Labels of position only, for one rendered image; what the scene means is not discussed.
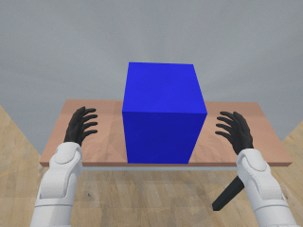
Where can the table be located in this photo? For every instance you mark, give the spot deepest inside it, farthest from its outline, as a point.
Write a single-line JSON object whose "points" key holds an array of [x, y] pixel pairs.
{"points": [[107, 147]]}

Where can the right robot forearm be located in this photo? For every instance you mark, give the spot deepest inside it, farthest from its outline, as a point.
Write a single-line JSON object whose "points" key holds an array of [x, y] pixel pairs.
{"points": [[263, 191]]}

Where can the robot left hand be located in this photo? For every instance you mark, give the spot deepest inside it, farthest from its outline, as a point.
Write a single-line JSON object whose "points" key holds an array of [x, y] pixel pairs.
{"points": [[76, 128]]}

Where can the robot right hand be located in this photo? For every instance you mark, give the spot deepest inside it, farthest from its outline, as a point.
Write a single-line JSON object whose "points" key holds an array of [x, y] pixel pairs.
{"points": [[240, 136]]}

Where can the carton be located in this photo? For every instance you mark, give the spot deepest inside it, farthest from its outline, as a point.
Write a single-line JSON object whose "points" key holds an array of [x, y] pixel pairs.
{"points": [[163, 112]]}

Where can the left robot forearm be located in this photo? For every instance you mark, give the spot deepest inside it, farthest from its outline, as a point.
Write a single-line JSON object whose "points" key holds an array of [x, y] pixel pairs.
{"points": [[53, 206]]}

